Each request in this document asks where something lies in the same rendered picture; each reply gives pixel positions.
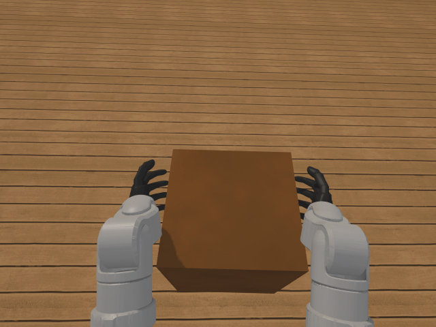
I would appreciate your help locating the left robot hand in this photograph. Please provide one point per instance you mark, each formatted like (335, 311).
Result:
(141, 186)

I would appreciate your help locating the right robot hand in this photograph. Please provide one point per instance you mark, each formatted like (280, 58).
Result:
(320, 186)

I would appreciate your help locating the robot left forearm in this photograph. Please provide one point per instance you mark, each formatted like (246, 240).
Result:
(125, 266)

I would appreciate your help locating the carton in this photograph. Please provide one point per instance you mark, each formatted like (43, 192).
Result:
(231, 222)

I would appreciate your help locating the robot right forearm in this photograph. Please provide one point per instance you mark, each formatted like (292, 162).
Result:
(339, 269)

